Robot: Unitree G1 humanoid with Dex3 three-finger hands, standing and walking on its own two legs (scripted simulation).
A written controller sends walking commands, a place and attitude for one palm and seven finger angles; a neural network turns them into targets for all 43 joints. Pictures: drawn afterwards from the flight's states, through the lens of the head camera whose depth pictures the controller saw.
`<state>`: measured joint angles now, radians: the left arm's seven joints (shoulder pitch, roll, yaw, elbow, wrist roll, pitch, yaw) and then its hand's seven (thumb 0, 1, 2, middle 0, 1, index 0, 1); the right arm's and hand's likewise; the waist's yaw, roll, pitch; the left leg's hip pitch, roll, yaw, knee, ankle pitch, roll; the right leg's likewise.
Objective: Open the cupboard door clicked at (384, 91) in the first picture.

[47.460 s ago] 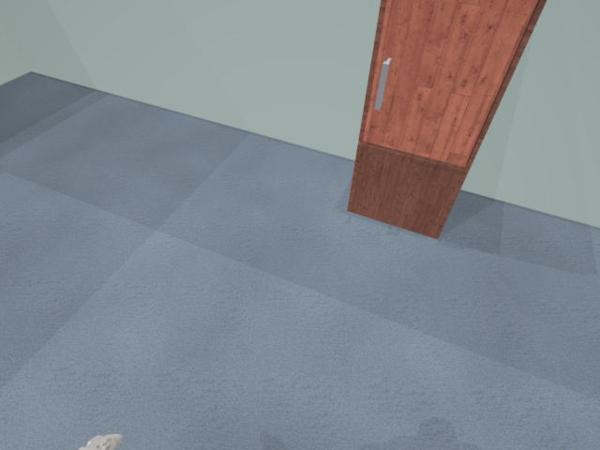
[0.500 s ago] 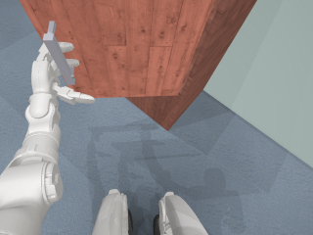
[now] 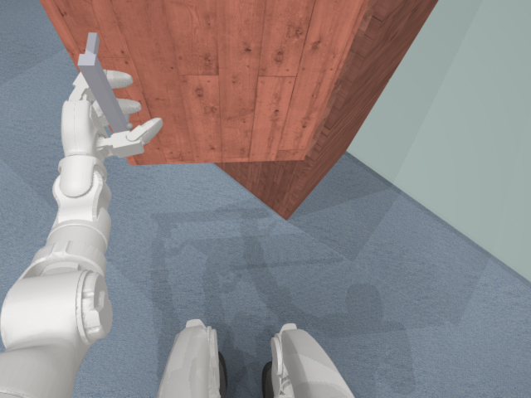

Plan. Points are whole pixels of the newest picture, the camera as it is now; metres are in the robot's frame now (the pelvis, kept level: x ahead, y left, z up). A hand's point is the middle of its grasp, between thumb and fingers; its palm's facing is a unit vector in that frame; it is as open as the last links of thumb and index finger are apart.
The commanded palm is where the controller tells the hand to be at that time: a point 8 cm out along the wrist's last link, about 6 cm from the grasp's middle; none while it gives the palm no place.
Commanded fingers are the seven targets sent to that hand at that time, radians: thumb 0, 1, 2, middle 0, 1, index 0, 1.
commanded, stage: close the thumb around the handle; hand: left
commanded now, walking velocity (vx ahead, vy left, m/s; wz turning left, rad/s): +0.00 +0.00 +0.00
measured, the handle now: (110, 93) +0.55 +0.20 +0.05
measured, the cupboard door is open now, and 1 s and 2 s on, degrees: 45 69 85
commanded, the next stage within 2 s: pull the door open along its arc in 0.28 s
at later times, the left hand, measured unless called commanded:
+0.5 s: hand (127, 128) +0.50 +0.17 +0.04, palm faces +0.07 -1.00 -0.01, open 5.6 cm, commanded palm +0.46 +0.21 +0.04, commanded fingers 0.00 0.90 0.90 -0.40 -1.35 -0.40 -1.35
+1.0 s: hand (161, 212) +0.36 +0.12 +0.04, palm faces +0.28 -0.95 +0.12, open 6.0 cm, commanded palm +0.29 +0.18 +0.04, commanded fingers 0.00 0.90 0.90 -0.40 -1.35 -0.40 -1.35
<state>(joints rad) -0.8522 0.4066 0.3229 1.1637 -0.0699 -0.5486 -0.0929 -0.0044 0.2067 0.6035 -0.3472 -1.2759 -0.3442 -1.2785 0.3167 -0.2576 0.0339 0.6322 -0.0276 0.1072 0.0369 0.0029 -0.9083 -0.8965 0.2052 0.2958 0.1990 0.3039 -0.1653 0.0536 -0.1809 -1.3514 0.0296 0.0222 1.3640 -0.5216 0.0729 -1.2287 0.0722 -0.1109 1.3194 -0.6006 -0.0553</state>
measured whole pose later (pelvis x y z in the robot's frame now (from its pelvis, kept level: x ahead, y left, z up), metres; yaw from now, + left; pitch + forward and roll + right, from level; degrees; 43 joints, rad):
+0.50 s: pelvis +0.00 -0.01 +0.00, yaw +0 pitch +28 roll -4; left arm -0.80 0.40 0.33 1.13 -0.11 -0.55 -0.13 0.01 0.76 0.82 -0.37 -1.35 -0.35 -1.35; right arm 0.31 -0.26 0.03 0.63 -0.02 0.11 0.03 0.00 -0.91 -0.90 0.20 0.30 0.20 0.30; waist -0.16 0.04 -0.18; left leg -1.32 0.03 0.02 1.35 -0.53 0.06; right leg -1.20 0.08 -0.11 1.31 -0.60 -0.06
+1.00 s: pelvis +0.02 +0.00 +0.03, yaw +1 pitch +24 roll -2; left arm -0.11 -0.02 0.01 0.44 -0.08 -0.53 0.26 0.02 0.71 0.75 -0.31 -1.31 -0.36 -1.31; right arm 0.24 -0.22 0.00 0.53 -0.03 0.10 0.09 0.01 -0.91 -0.90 0.20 0.30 0.20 0.30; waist -0.03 0.02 -0.22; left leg -1.13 0.01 0.07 1.24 -0.53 0.07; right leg -1.03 0.06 -0.06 1.22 -0.61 -0.05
